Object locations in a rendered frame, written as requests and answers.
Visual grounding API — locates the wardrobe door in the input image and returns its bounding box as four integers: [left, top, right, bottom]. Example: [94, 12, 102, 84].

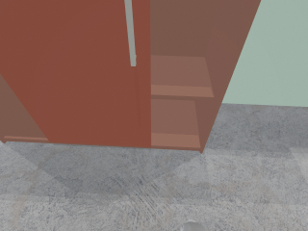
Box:
[0, 0, 151, 147]
[0, 74, 46, 138]

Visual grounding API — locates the handle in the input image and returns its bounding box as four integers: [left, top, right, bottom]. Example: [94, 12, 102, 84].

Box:
[124, 0, 137, 66]

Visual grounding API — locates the right robot thigh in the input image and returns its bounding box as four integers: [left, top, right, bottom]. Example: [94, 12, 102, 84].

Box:
[179, 221, 207, 231]

